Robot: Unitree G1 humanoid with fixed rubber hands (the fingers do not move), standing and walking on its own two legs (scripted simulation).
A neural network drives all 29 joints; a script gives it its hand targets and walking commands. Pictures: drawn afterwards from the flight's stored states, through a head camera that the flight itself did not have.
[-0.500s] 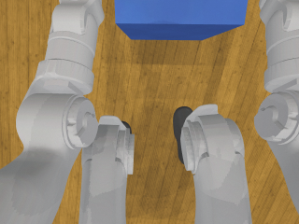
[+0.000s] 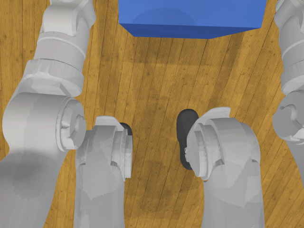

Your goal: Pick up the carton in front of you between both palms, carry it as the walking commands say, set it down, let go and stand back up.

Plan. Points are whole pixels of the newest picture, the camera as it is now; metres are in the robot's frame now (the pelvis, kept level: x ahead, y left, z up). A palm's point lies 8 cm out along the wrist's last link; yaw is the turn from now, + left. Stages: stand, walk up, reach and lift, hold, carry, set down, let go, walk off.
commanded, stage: set down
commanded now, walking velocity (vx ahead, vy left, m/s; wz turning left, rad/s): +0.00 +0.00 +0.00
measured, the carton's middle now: out of the picture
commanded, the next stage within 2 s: let go in 1.14 s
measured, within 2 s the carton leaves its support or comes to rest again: neither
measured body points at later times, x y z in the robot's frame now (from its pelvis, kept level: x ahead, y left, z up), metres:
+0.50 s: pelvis -0.01 -0.01 +0.07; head +0.34 -0.06 +0.34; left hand +0.60 +0.08 -0.04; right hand +0.56 -0.29 -0.04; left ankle +0.09 +0.11 -0.34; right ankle +0.11 -0.12 -0.34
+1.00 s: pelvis +0.01 -0.01 +0.20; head +0.35 -0.05 +0.50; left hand +0.60 +0.09 +0.10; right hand +0.56 -0.31 +0.10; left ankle +0.09 +0.11 -0.34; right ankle +0.11 -0.12 -0.34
